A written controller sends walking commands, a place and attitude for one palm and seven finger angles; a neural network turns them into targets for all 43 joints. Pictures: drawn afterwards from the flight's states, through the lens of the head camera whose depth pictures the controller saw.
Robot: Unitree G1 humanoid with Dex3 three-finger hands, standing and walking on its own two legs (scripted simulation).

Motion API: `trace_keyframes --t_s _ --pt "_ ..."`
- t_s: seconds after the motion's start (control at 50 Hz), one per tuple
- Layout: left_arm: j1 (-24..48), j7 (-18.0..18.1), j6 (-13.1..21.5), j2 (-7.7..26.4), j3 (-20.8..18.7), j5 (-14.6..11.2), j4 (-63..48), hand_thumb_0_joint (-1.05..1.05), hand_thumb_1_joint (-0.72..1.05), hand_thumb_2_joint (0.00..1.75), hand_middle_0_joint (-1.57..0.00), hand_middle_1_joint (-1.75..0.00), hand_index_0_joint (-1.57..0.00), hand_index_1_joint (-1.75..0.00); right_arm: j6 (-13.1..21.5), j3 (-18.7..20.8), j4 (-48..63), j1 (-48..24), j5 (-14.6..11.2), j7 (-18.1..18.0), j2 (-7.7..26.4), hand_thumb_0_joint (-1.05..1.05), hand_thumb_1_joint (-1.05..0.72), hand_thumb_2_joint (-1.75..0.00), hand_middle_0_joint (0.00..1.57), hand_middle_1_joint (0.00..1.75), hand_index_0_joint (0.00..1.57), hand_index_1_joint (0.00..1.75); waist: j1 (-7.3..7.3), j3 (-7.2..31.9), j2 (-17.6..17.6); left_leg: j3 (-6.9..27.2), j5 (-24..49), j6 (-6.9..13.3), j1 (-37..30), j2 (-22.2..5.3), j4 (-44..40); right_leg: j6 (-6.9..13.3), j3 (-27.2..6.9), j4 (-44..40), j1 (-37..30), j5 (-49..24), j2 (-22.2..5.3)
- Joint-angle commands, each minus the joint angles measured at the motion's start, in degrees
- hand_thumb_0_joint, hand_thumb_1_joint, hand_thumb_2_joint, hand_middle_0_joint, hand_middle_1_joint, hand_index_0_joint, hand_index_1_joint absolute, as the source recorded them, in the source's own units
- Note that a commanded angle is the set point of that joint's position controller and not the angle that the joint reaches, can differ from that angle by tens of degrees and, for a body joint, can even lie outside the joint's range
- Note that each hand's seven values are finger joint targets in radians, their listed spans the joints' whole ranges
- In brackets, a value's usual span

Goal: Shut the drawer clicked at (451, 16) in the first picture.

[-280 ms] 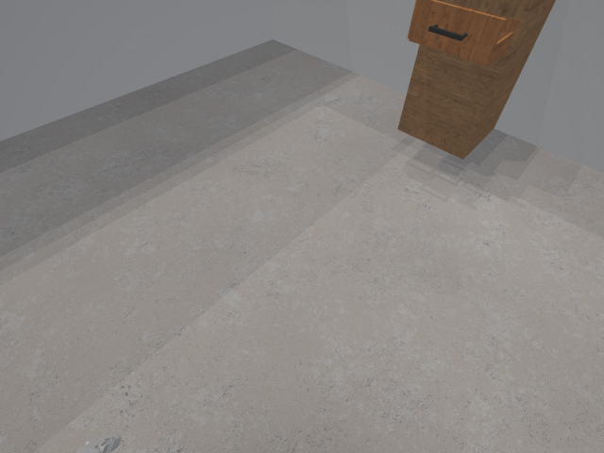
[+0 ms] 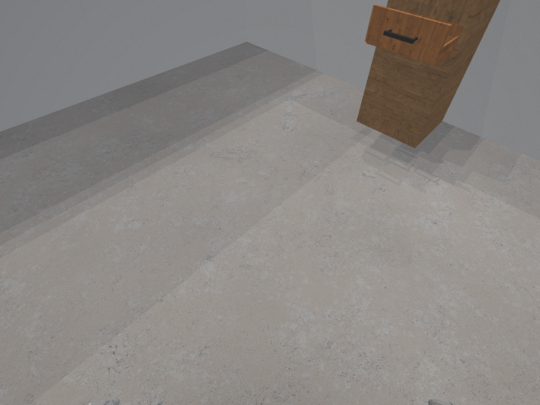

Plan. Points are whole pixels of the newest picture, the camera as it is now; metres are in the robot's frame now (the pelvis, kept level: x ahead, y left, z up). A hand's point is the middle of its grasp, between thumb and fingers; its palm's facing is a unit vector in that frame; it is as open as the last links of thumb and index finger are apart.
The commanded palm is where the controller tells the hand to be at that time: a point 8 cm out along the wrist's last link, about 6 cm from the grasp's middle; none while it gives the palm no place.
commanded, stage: stand and wait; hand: left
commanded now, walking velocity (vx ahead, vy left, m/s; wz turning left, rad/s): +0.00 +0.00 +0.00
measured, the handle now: (400, 35) +1.74 -0.53 -0.09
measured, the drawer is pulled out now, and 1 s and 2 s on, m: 0.21 0.21 0.21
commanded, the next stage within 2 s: look at it before walking up in 0.54 s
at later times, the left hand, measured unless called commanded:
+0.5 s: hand out of the picture +0.06 +0.24 -0.15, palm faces -0.03 -0.94 -0.34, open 7.4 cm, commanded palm none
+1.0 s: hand out of the picture +0.06 +0.23 -0.15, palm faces -0.04 -0.94 -0.33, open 7.4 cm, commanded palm none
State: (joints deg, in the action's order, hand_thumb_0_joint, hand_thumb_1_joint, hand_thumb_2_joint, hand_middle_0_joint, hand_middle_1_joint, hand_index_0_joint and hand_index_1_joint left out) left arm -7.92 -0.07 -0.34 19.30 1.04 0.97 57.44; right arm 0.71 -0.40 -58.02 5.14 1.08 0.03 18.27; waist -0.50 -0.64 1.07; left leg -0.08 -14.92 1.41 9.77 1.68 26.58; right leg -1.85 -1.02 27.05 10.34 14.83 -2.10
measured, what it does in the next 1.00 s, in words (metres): stands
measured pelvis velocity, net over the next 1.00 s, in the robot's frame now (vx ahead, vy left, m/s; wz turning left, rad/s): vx -0.01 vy -0.02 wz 0.00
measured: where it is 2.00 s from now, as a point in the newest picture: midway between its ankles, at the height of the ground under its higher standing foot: outside the picture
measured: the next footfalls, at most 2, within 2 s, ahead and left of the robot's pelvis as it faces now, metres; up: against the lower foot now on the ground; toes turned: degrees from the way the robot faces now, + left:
none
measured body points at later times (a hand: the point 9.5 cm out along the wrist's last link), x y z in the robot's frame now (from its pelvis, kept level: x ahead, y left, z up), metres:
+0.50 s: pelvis -0.01 -0.01 +0.00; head -0.02 -0.01 +0.45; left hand +0.06 +0.28 -0.13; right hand +0.06 -0.31 -0.13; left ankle -0.01 +0.10 -0.74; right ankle +0.00 -0.14 -0.74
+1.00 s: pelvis -0.01 -0.02 +0.01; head -0.01 -0.02 +0.46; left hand +0.07 +0.28 -0.13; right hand +0.07 -0.32 -0.13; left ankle -0.01 +0.10 -0.74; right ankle +0.00 -0.14 -0.74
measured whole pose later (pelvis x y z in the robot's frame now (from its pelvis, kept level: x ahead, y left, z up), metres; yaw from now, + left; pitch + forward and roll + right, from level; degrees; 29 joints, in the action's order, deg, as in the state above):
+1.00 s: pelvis -0.01 -0.02 +0.01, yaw +0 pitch -2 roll +0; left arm -7.9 -0.2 0.3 19.6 0.6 1.0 62.2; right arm 0.6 -0.3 -64.2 6.6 0.7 0.1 19.3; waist -0.1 -1.7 0.4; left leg 0.4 -11.2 -0.4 8.5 -0.1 21.5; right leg -0.2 -0.5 22.7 9.5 11.5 -0.4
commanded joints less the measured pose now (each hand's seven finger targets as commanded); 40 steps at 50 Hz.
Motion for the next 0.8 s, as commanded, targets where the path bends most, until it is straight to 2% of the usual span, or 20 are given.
trace_keyframes --t_s 0.0,0.16,0.52,0.6,0.78 --pt "3.05 0.80 1.37 11.67 -3.10 -0.20 -3.32 0.00 0.90 0.90 -0.20 -0.30 -0.20 -0.30 1.33 3.12 3.40 -2.74 -0.36 -0.68 12.80 0.00 -0.90 -0.90 0.20 0.30 0.20 0.30 0.61 3.07 -1.71 5.80 10.40 1.32 0.17 -7.56 -5.93 3.26 -3.39 -4.21 -1.53 -8.95 -4.22" --pt "2.54 0.73 1.52 11.73 -3.02 -0.34 -1.41 0.00 0.90 0.90 -0.20 -0.30 -0.20 -0.30 1.35 2.85 1.22 -2.29 -0.51 -0.68 12.92 0.00 -0.90 -0.90 0.20 0.30 0.20 0.30 0.60 3.43 -1.23 5.90 9.14 1.06 -0.58 -7.82 -6.85 3.35 -4.17 -5.65 -1.97 -8.64 -4.56" --pt "2.65 0.67 1.68 12.15 -2.91 -0.32 0.87 0.00 0.90 0.90 -0.20 -0.30 -0.20 -0.30 1.11 2.58 -1.86 -1.12 -0.56 -0.49 13.17 0.00 -0.90 -0.90 0.20 0.30 0.20 0.30 0.49 0.61 -1.27 6.31 4.62 0.46 0.43 -7.87 -8.83 3.52 -5.52 -8.64 -0.34 -3.26 -4.59" --pt "2.64 0.68 1.74 12.15 -2.91 -0.30 0.86 0.00 0.90 0.90 -0.20 -0.30 -0.20 -0.30 1.14 2.55 -1.94 -0.84 -0.62 -0.47 13.21 0.00 -0.90 -0.90 0.20 0.30 0.20 0.30 0.56 1.20 -0.44 6.18 5.60 0.41 -0.16 -8.03 -8.75 3.54 -5.49 -8.70 -0.43 -4.04 -4.63" --pt "2.65 0.69 1.88 12.06 -2.95 -0.35 1.00 0.00 0.90 0.90 -0.20 -0.30 -0.20 -0.30 1.29 2.41 -2.19 -1.25 -0.64 -0.56 13.09 0.00 -0.90 -0.90 0.20 0.30 0.20 0.30 0.45 2.28 -1.05 5.84 8.16 0.26 -1.39 -8.28 -8.54 3.51 -5.31 -8.51 -1.43 -7.47 -4.74"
